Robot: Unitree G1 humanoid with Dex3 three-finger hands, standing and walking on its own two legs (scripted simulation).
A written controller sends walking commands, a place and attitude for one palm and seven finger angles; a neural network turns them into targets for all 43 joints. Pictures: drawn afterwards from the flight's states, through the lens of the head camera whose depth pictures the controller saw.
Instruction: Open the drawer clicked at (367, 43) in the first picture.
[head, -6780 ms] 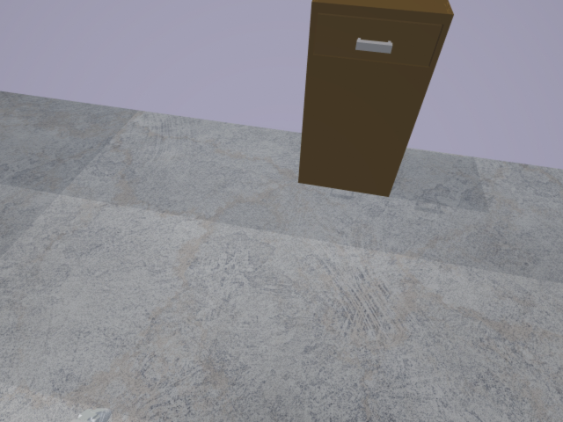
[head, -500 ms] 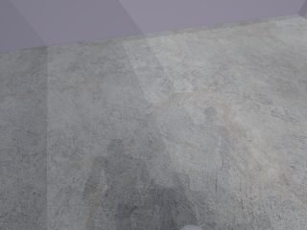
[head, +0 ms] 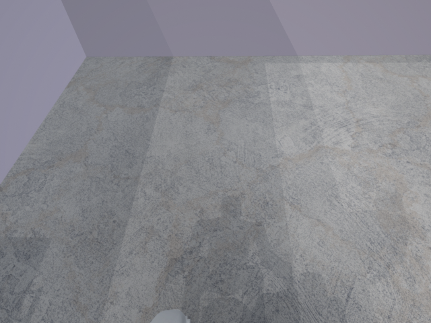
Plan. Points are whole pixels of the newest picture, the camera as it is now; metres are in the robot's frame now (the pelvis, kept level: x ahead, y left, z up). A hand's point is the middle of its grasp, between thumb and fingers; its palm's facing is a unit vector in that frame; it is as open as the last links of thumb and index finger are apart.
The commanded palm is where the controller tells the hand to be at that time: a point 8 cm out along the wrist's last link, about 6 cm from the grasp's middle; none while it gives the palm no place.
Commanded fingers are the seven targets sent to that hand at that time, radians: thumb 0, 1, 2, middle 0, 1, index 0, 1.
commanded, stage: turn to face it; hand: left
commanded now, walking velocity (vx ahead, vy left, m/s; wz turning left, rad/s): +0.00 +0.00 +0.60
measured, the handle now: out of the picture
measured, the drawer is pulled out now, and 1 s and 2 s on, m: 0.00 0.00 0.00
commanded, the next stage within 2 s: none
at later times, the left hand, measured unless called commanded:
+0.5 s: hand out of the picture +0.05 +0.26 -0.15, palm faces +0.30 -0.91 -0.27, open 7.4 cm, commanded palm none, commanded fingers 0.00 0.90 0.90 -0.20 -0.30 -0.20 -0.30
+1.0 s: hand out of the picture -0.12 +0.24 -0.19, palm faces +0.60 -0.75 -0.26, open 7.4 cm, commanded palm none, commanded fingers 0.00 0.90 0.90 -0.20 -0.30 -0.20 -0.30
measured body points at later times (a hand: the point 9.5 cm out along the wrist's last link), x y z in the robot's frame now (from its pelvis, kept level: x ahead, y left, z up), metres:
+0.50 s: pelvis -0.01 +0.02 -0.01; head +0.03 +0.03 +0.44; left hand +0.03 +0.30 -0.13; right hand +0.14 -0.21 -0.15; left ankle -0.02 +0.14 -0.74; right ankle +0.04 -0.11 -0.72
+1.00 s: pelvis -0.03 +0.03 -0.02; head -0.01 +0.08 +0.43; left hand -0.15 +0.28 -0.17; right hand +0.21 -0.12 -0.14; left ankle -0.08 +0.12 -0.74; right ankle +0.03 -0.10 -0.71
